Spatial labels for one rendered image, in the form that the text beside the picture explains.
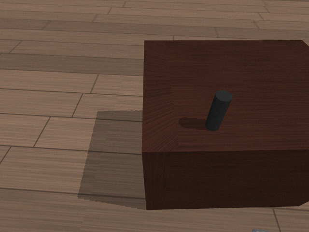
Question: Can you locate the can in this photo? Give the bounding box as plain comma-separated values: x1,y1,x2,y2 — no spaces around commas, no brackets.
205,90,233,131

